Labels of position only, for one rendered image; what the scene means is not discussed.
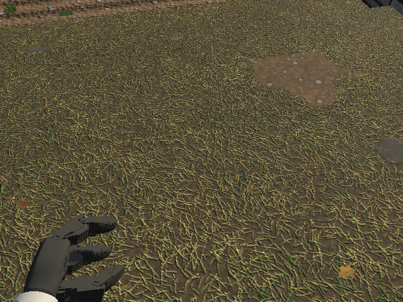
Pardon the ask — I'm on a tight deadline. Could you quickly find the robot left hand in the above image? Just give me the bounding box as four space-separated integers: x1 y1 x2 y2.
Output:
23 214 125 302

